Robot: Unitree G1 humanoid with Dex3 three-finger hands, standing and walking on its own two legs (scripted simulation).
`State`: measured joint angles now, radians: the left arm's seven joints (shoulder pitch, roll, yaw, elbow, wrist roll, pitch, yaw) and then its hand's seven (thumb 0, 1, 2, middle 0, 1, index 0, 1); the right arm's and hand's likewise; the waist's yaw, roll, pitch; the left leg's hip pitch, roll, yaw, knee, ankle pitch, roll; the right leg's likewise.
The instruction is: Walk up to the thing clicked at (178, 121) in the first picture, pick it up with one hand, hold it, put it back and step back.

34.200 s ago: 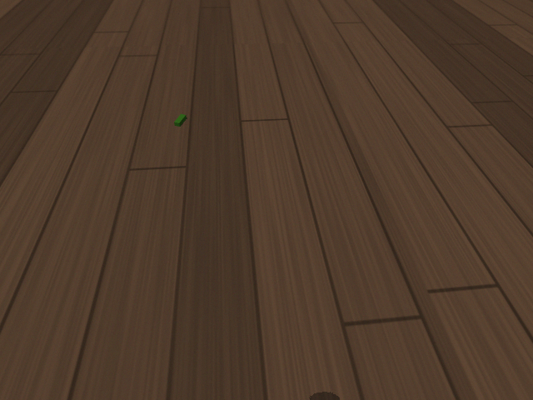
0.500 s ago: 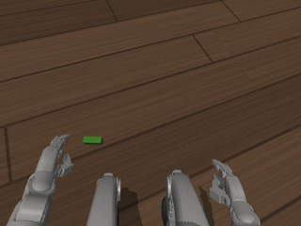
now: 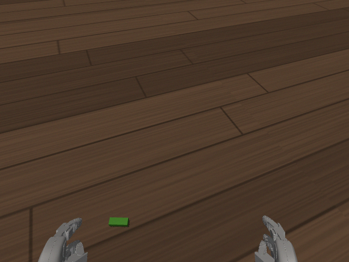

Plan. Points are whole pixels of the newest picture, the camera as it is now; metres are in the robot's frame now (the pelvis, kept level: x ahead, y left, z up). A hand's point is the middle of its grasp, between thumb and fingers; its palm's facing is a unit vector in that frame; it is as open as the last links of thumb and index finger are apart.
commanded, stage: home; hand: left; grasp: from above
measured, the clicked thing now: (118, 221) +0.45 +0.24 -0.69
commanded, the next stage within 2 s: stand in 2.00 s
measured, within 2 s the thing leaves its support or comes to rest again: neither
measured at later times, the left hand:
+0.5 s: hand out of the picture +0.16 +0.18 -0.04, palm faces +0.05 -0.98 -0.20, open 7.4 cm
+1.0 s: hand out of the picture +0.15 +0.18 -0.04, palm faces +0.04 -0.98 -0.20, open 7.4 cm
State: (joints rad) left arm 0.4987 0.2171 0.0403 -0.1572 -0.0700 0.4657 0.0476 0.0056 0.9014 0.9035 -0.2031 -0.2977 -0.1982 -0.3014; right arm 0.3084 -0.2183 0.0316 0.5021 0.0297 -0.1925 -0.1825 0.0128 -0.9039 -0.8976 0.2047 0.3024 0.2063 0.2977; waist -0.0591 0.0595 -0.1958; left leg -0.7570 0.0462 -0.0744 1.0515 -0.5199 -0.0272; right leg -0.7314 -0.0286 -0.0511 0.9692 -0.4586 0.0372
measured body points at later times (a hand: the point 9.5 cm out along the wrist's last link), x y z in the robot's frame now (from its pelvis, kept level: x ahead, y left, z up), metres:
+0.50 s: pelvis +0.00 +0.00 +0.01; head +0.02 +0.01 +0.46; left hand +0.15 +0.23 -0.02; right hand +0.16 -0.24 -0.06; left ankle +0.00 +0.13 -0.67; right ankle +0.01 -0.15 -0.67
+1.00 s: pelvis -0.01 +0.00 +0.01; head +0.01 +0.00 +0.46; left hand +0.15 +0.23 -0.02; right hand +0.15 -0.25 -0.05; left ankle +0.00 +0.13 -0.67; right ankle +0.01 -0.15 -0.67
